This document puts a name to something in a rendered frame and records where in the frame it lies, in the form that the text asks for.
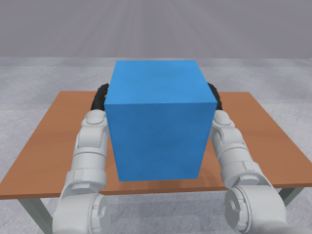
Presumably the left robot forearm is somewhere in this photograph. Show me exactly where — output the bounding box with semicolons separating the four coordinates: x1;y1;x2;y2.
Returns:
52;109;110;232

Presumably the right robot forearm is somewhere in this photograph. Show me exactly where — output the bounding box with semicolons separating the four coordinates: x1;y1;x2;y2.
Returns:
209;110;287;219

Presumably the robot right upper arm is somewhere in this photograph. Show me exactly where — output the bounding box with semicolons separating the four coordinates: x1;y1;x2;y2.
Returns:
224;185;312;234

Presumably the table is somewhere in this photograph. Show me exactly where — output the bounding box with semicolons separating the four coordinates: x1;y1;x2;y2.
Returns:
0;91;312;234

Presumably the carton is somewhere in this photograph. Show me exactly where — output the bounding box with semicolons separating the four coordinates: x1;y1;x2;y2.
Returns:
104;60;217;182

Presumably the robot left hand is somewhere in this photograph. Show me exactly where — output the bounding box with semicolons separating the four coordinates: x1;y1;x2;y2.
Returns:
91;83;109;111

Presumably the robot left upper arm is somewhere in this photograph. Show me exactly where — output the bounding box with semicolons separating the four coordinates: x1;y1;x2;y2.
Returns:
53;193;111;234

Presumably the robot right hand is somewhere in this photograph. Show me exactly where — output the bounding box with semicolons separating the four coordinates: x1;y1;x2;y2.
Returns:
208;83;222;110

